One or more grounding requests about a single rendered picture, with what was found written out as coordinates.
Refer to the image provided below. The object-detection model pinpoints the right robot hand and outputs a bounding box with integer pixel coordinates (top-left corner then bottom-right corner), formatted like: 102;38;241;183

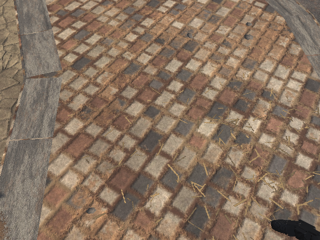
271;219;320;240

